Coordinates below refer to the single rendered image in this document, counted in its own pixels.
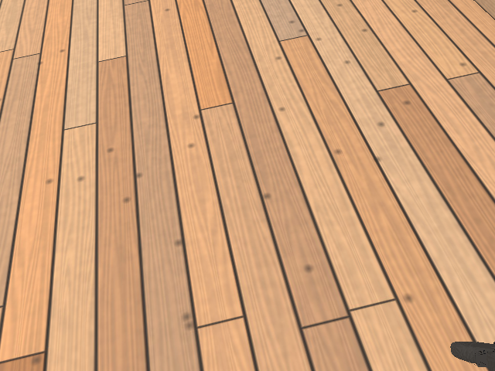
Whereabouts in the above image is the right robot hand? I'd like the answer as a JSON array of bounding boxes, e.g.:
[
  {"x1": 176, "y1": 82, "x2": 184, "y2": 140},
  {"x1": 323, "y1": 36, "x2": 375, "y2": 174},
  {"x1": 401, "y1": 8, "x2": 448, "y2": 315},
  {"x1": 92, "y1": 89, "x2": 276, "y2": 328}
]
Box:
[{"x1": 450, "y1": 342, "x2": 495, "y2": 371}]

